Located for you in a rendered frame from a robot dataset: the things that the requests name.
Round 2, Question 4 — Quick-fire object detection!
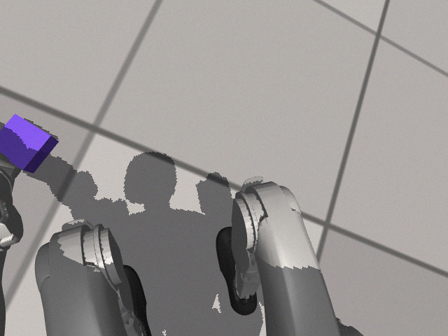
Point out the left robot arm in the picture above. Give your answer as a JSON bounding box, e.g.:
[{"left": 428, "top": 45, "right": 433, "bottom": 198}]
[{"left": 0, "top": 153, "right": 23, "bottom": 336}]

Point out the left robot foot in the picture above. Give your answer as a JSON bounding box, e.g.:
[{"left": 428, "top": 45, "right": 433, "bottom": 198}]
[{"left": 123, "top": 265, "right": 152, "bottom": 336}]

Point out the right robot foot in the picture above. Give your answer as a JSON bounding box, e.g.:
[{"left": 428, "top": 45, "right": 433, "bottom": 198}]
[{"left": 216, "top": 227, "right": 257, "bottom": 316}]

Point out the right robot hand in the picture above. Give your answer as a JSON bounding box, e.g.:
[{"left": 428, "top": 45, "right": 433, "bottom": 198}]
[{"left": 336, "top": 317, "right": 363, "bottom": 336}]

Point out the small box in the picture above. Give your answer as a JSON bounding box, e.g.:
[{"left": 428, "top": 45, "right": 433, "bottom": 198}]
[{"left": 0, "top": 114, "right": 59, "bottom": 173}]

